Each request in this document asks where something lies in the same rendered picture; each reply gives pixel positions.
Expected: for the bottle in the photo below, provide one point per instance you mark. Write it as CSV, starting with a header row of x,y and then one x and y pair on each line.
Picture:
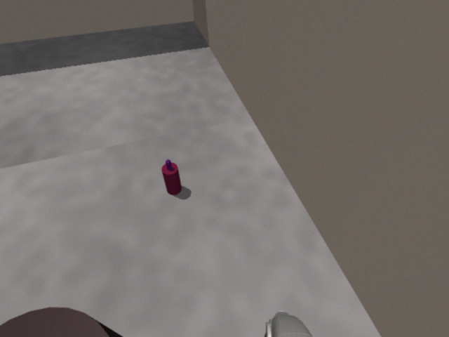
x,y
171,178

